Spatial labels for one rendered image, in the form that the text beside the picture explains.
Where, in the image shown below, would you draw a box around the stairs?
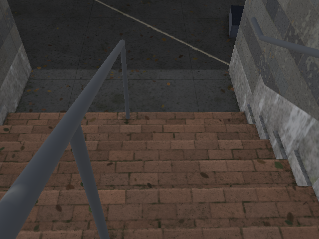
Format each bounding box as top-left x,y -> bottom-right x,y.
0,112 -> 319,239

